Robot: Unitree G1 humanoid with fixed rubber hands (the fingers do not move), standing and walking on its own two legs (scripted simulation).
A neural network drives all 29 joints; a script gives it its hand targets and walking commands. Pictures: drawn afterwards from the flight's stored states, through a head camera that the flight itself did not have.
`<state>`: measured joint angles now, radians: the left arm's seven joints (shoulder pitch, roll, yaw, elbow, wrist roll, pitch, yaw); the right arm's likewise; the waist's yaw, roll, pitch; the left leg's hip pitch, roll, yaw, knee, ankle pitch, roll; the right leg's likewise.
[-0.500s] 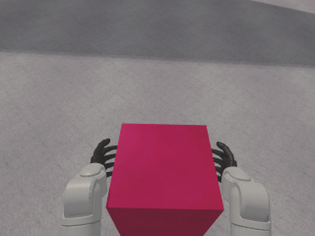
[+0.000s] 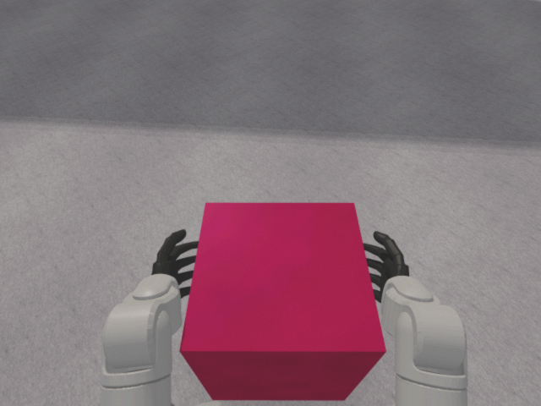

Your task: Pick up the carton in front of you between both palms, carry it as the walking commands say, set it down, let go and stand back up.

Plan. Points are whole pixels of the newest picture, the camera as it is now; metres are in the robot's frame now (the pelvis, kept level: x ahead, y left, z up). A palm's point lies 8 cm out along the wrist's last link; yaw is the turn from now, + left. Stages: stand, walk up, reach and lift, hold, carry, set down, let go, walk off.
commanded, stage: carry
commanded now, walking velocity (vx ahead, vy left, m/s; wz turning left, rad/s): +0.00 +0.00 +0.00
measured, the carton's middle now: (279, 307) +0.27 +0.00 +0.00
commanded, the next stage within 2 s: none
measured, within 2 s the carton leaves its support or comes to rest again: neither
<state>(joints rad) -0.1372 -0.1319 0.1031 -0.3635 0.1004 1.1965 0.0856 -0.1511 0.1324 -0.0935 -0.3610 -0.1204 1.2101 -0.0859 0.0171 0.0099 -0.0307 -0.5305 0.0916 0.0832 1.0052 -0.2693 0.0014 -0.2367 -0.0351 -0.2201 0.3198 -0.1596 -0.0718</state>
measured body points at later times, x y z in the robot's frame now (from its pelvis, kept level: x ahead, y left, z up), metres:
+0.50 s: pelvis +0.24 +0.02 -0.01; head +0.25 +0.03 +0.44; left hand +0.52 +0.16 +0.05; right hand +0.51 -0.14 +0.05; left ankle +0.27 +0.11 -0.75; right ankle +0.16 -0.10 -0.75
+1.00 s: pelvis +0.28 +0.00 -0.02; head +0.26 +0.01 +0.43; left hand +0.57 +0.14 +0.01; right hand +0.55 -0.17 +0.01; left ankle +0.27 +0.11 -0.75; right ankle +0.17 -0.09 -0.75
